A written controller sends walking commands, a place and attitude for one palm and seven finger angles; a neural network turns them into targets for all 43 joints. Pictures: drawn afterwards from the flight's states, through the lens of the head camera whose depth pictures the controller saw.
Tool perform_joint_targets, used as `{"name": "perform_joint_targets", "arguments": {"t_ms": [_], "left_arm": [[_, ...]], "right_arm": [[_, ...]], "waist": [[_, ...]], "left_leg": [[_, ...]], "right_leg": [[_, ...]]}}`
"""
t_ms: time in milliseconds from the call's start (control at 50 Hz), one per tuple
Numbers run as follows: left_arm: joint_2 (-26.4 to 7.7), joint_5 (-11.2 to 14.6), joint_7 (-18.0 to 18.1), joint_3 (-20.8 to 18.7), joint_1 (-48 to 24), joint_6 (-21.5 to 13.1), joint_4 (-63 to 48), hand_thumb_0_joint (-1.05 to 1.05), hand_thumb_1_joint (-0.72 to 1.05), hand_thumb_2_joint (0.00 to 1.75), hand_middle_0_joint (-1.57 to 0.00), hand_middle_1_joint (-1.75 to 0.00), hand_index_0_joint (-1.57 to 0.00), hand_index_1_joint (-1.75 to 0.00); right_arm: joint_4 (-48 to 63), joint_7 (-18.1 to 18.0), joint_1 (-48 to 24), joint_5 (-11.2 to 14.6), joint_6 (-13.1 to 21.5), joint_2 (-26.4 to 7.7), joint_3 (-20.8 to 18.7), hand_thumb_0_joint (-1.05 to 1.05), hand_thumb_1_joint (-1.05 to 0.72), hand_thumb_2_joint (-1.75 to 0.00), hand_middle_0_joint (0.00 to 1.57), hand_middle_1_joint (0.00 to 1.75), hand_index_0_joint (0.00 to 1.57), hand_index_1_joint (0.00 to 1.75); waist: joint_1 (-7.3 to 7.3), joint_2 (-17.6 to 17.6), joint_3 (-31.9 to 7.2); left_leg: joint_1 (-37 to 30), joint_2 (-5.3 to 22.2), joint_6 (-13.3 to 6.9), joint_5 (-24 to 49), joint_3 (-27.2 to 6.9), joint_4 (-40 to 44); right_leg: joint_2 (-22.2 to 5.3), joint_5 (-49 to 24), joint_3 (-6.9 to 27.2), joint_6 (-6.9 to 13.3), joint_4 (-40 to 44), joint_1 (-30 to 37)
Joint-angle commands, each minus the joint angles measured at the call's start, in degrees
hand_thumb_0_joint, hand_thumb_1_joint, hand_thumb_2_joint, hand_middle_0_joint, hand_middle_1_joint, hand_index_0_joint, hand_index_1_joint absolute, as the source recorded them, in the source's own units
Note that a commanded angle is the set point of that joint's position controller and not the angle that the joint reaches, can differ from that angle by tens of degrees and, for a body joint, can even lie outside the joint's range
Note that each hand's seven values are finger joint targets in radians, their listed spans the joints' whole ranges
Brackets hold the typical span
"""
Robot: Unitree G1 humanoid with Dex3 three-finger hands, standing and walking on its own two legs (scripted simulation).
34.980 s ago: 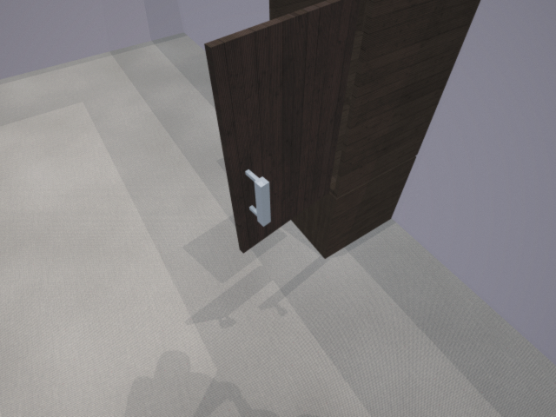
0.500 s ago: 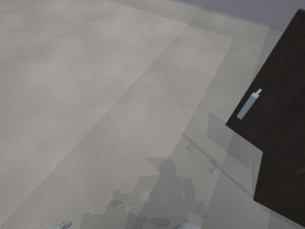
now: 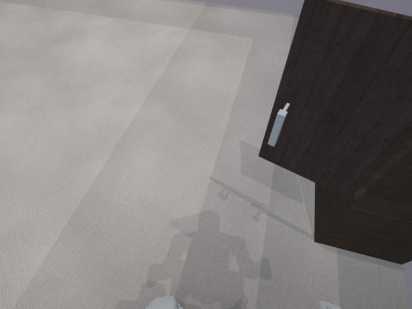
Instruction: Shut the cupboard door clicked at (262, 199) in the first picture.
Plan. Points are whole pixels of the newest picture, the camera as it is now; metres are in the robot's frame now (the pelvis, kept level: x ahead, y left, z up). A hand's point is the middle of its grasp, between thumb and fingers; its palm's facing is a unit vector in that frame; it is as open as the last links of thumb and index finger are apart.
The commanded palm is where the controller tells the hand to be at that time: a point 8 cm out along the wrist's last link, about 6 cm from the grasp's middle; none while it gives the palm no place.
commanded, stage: turn to face it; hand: left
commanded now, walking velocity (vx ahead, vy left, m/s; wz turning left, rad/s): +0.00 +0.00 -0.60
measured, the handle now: (279, 124) +0.67 -0.18 -0.11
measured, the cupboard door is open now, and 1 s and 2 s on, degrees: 74 74 74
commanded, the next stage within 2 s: take the last steps up to it in 0.64 s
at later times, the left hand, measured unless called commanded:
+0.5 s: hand (134, 283) +0.18 +0.18 -0.16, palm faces -0.29 -0.92 -0.25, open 7.4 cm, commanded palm none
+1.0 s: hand (146, 300) +0.15 +0.16 -0.19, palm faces -0.33 -0.93 -0.16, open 7.4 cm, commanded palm none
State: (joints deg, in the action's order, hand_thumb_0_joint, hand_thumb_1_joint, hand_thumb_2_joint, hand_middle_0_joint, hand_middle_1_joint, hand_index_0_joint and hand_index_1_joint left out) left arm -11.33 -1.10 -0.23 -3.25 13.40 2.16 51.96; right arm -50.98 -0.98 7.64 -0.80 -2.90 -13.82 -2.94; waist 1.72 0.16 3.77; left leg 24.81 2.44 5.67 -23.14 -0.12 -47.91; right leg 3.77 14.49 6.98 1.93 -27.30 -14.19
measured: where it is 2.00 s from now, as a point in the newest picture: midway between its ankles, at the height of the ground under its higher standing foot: outside the picture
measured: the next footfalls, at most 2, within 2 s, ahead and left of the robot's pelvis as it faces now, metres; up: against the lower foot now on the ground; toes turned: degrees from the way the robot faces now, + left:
left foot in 0.08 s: +0.06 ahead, +0.13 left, +0.00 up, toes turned -2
right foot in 0.52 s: +0.00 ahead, -0.11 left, +0.00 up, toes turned -23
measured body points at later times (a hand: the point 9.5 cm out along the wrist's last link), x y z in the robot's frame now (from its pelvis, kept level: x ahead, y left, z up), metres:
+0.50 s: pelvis +0.01 +0.01 -0.01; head +0.05 +0.00 +0.44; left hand +0.20 +0.23 -0.14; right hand -0.04 -0.24 -0.15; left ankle +0.02 +0.13 -0.74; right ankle -0.03 -0.10 -0.72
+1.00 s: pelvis +0.05 +0.00 -0.01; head +0.06 +0.02 +0.44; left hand +0.17 +0.20 -0.17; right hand -0.01 -0.24 -0.14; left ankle +0.09 +0.09 -0.74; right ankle -0.03 -0.09 -0.73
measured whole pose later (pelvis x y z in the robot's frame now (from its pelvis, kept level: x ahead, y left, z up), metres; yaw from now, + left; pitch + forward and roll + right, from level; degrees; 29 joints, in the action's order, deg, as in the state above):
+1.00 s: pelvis +0.05 +0.00 -0.01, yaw -24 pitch +0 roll -1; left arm -11.2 -0.8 -0.2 -3.7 16.2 1.4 57.1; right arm -56.3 -0.5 15.7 -2.2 1.0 -10.2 -1.6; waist 0.4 2.1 -0.3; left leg 15.5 2.3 0.5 -17.3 4.5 -32.2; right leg 2.0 23.2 0.3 1.8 -34.7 -13.2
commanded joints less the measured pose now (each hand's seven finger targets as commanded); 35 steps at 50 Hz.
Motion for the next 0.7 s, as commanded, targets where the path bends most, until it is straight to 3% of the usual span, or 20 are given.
{"name": "perform_joint_targets", "arguments": {"t_ms": [0,20,40,60,80,100,160,200,300,400,440,460,480,500,520,540,560,580,620,680], "left_arm": [[-13.2,-0.2,1.0,-3.9,-1.6,-0.7,-3.9,0.00,0.90,0.90,-0.20,-0.30,-0.20,-0.30],[-12.7,0.2,0.9,-3.8,-3.1,-0.4,-4.3,0.00,0.90,0.90,-0.20,-0.30,-0.20,-0.30],[-10.0,0.7,0.8,-3.3,-2.8,-0.1,-5.1,0.00,0.90,0.90,-0.20,-0.30,-0.20,-0.30],[-6.8,1.2,0.2,-2.7,-0.6,0.0,-5.8,0.00,0.90,0.90,-0.20,-0.30,-0.20,-0.30],[-8.4,0.5,0.0,-2.8,-2.2,0.1,-6.1,0.00,0.90,0.90,-0.20,-0.30,-0.20,-0.30],[-9.4,0.1,-0.3,-3.1,-1.2,0.2,-5.7,0.00,0.90,0.90,-0.20,-0.30,-0.20,-0.30],[-8.9,-0.2,-1.3,-3.6,-0.1,0.9,-3.5,0.00,0.90,0.90,-0.20,-0.30,-0.20,-0.30],[-7.9,-0.1,-1.7,-3.2,-0.5,1.1,-3.5,0.00,0.90,0.90,-0.20,-0.30,-0.20,-0.30],[-6.6,0.0,-1.9,-2.4,-4.8,1.3,-4.8,0.00,0.90,0.90,-0.20,-0.30,-0.20,-0.30],[-5.6,0.0,-1.7,-1.5,-6.8,0.8,-5.1,0.00,0.90,0.90,-0.20,-0.30,-0.20,-0.30],[-5.8,0.0,-1.6,-1.6,-5.0,0.7,-4.5,0.00,0.90,0.90,-0.20,-0.30,-0.20,-0.30],[-6.3,0.0,-1.4,-1.7,-2.3,0.4,-3.8,0.00,0.90,0.90,-0.20,-0.30,-0.20,-0.30],[-8.5,-0.2,-1.2,-2.2,1.4,-0.1,-2.6,0.00,0.90,0.90,-0.20,-0.30,-0.20,-0.30],[-14.8,-0.9,-0.3,-3.1,4.7,-1.1,-1.6,0.00,0.90,0.90,-0.20,-0.30,-0.20,-0.30],[-17.8,-0.2,0.4,-3.6,7.1,-1.3,-0.5,0.00,0.90,0.90,-0.20,-0.30,-0.20,-0.30],[-16.9,0.1,0.9,-3.0,5.9,-1.2,-0.7,0.00,0.90,0.90,-0.20,-0.30,-0.20,-0.30],[-14.4,-0.1,1.3,-3.0,2.5,-1.4,-1.4,0.00,0.90,0.90,-0.20,-0.30,-0.20,-0.30],[-13.1,0.0,1.5,-2.7,0.3,-1.4,-1.6,0.00,0.90,0.90,-0.20,-0.30,-0.20,-0.30],[-10.4,0.3,1.5,-1.7,-3.3,-1.6,-2.6,0.00,0.90,0.90,-0.20,-0.30,-0.20,-0.30],[-9.9,0.1,1.2,-1.6,-3.2,-2.0,-2.6,0.00,0.90,0.90,-0.20,-0.30,-0.20,-0.30]], "right_arm": [[4.4,-1.0,2.6,0.9,2.1,-5.1,-1.2,0.00,-0.90,-0.90,0.20,0.30,0.20,0.30],[3.4,-1.1,5.6,0.9,2.5,-5.4,-1.3,0.00,-0.90,-0.90,0.20,0.30,0.20,0.30],[2.9,-1.4,7.7,0.5,3.2,-8.4,-1.5,0.00,-0.90,-0.90,0.20,0.30,0.20,0.30],[3.4,-1.5,8.6,-0.3,3.4,-13.8,-2.4,0.00,-0.90,-0.90,0.20,0.30,0.20,0.30],[4.0,-1.6,9.1,-0.7,2.9,-14.5,-2.4,0.00,-0.90,-0.90,0.20,0.30,0.20,0.30],[5.0,-1.5,6.2,-0.8,2.8,-12.3,-1.5,0.00,-0.90,-0.90,0.20,0.30,0.20,0.30],[5.8,-2.0,2.3,-0.9,3.2,-9.0,-0.4,0.00,-0.90,-0.90,0.20,0.30,0.20,0.30],[5.2,-2.0,3.8,-0.6,3.3,-8.4,-0.2,0.00,-0.90,-0.90,0.20,0.30,0.20,0.30],[2.7,-1.6,8.7,-0.7,3.2,-8.9,-0.9,0.00,-0.90,-0.90,0.20,0.30,0.20,0.30],[0.8,-0.9,9.4,-0.9,2.8,-10.4,-2.0,0.00,-0.90,-0.90,0.20,0.30,0.20,0.30],[0.4,-0.7,8.2,-0.9,2.7,-11.0,-2.2,0.00,-0.90,-0.90,0.20,0.30,0.20,0.30],[0.4,-0.7,7.2,-0.7,2.6,-11.0,-2.3,0.00,-0.90,-0.90,0.20,0.30,0.20,0.30],[0.6,-0.4,6.8,-0.2,2.5,-10.1,-2.3,0.00,-0.90,-0.90,0.20,0.30,0.20,0.30],[1.6,-0.1,7.3,0.4,2.4,-5.6,-1.4,0.00,-0.90,-0.90,0.20,0.30,0.20,0.30],[3.4,-0.5,3.8,0.1,1.9,-4.5,-0.7,0.00,-0.90,-0.90,0.20,0.30,0.20,0.30],[2.7,-0.8,4.7,0.3,1.2,-5.1,-0.6,0.00,-0.90,-0.90,0.20,0.30,0.20,0.30],[1.8,-0.9,4.8,0.1,1.2,-4.5,-0.8,0.00,-0.90,-0.90,0.20,0.30,0.20,0.30],[0.7,-0.9,5.2,0.0,1.2,-5.0,-1.0,0.00,-0.90,-0.90,0.20,0.30,0.20,0.30],[-1.3,-0.3,7.8,-0.2,0.9,-4.8,-0.9,0.00,-0.90,-0.90,0.20,0.30,0.20,0.30],[-2.2,0.0,8.4,-0.4,0.5,-3.9,-0.9,0.00,-0.90,-0.90,0.20,0.30,0.20,0.30]], "waist": [[-1.96,8.5,-6.6],[-3.62,7.6,-7.5],[-4.23,-0.4,-8.5],[-3.75,-16.9,-9.3],[-4.48,-15.1,-7.6],[-2.70,-9.4,-5.7],[-0.63,-10.5,-4.1],[-1.07,-10.2,-4.8],[-3.15,-10.7,-5.4],[-4.09,-13.2,-5.1],[-2.71,-13.1,-4.8],[-1.07,-11.3,-5.9],[0.70,-6.0,-7.1],[2.21,11.2,-9.8],[3.67,16.5,-8.0],[2.50,11.7,-7.9],[0.94,12.3,-5.6],[-0.02,14.0,-5.0],[-2.42,10.7,-5.1],[-2.58,8.4,-4.4]], "left_leg": [[-7.3,-1.4,-1.1,4.6,-0.5,15.1],[-14.7,-1.1,-1.4,10.9,0.0,22.4],[-22.3,5.4,-3.0,12.7,-5.2,29.2],[-27.4,20.1,-8.4,19.3,-19.8,32.2],[-21.4,25.8,-13.4,22.4,-21.9,32.3],[-17.0,24.3,-14.6,21.2,-19.0,32.8],[-17.7,17.0,-11.9,34.1,-5.3,29.6],[-19.9,14.9,-11.2,38.1,-0.7,28.2],[-23.8,16.5,-12.8,40.5,1.9,27.0],[-20.4,17.5,-12.9,38.4,3.6,24.5],[-16.8,17.6,-11.4,33.6,4.7,23.0],[-14.7,16.7,-9.8,30.1,5.6,20.0],[-10.3,14.0,-7.0,23.2,7.9,14.3],[1.5,6.5,-3.2,4.0,12.6,1.5],[7.9,1.7,-1.9,-15.6,8.0,-10.2],[7.7,2.9,-2.5,-12.9,1.9,-16.2],[11.1,3.1,-2.4,-9.3,0.2,-18.8],[11.4,3.4,-1.9,-6.6,0.0,-20.4],[7.4,4.0,-1.2,0.3,0.1,-19.1],[4.4,2.6,-0.8,2.8,1.1,-14.4]], "right_leg": [[-13.5,-25.8,17.6,7.1,1.6,2.6],[-11.2,-21.0,15.9,4.7,-0.4,-1.8],[-5.5,-9.9,11.5,1.7,-5.3,-8.7],[2.2,15.5,2.3,-1.9,-17.7,-18.2],[-0.4,22.0,-2.1,-2.9,-29.3,-17.3],[-2.4,18.8,-1.6,-3.4,-34.8,-16.2],[-4.0,12.4,-3.8,-5.1,-41.4,-17.9],[-4.4,10.2,-5.9,-5.5,-41.1,-18.2],[-5.9,9.9,-8.5,-5.7,-32.5,-17.6],[-4.4,10.7,-12.1,-3.9,-17.6,-8.5],[-4.0,6.3,-12.5,-2.9,-10.9,-3.0],[-4.0,0.7,-12.5,-2.4,-4.1,1.9],[-6.2,-7.1,-9.5,-1.4,3.2,9.3],[-19.4,-20.4,7.1,2.9,8.6,19.5],[-27.4,-38.6,15.4,9.5,7.7,16.2],[-27.2,-33.4,12.6,12.1,8.0,12.6],[-23.6,-31.9,10.9,11.1,8.3,12.0],[-21.9,-31.1,10.2,10.4,8.2,11.3],[-17.8,-29.3,2.1,8.2,8.2,7.4],[-16.0,-21.5,1.6,7.6,10.0,4.0]]}}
